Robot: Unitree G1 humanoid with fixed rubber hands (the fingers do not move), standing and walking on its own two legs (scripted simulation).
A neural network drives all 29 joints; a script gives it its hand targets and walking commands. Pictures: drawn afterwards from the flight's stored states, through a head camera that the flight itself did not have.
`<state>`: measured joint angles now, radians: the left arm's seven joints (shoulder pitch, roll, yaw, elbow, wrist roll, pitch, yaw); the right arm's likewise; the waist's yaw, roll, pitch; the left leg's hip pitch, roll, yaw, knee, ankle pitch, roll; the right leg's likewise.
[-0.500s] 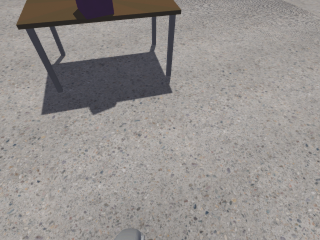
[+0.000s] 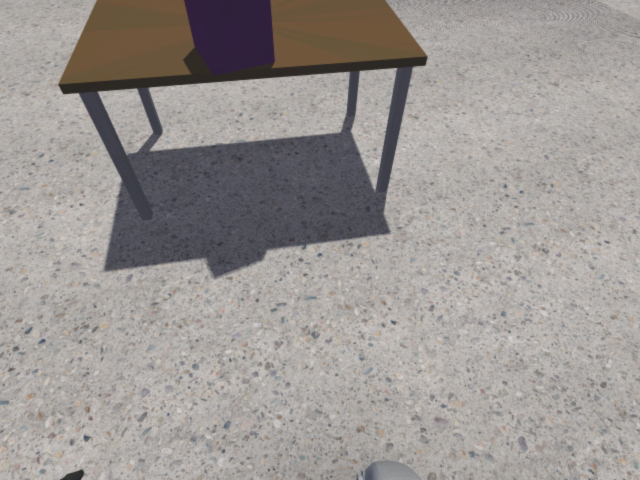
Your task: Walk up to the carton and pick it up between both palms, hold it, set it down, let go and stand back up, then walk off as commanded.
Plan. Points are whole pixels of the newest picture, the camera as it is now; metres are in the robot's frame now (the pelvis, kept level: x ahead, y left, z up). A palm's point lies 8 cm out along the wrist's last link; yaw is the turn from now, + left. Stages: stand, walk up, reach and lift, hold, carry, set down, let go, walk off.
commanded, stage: walk up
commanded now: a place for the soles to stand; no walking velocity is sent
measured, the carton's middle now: (227, 12) +1.34 +0.27 +0.00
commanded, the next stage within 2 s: none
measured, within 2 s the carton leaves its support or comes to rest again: neither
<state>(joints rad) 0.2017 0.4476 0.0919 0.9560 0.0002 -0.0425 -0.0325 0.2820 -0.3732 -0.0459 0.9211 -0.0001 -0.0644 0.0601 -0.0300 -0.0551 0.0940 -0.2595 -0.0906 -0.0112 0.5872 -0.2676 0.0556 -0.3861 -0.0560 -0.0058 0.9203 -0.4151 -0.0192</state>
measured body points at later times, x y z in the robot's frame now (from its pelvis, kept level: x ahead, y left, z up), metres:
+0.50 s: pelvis +0.24 +0.01 -0.01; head +0.26 +0.03 +0.44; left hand +0.30 +0.33 -0.14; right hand +0.33 -0.30 -0.11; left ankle +0.35 +0.12 -0.72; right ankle +0.09 -0.12 -0.71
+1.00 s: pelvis +0.43 +0.00 +0.00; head +0.47 +0.00 +0.45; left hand +0.52 +0.33 -0.10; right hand +0.47 -0.30 -0.12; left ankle +0.37 +0.12 -0.67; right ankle +0.46 -0.08 -0.72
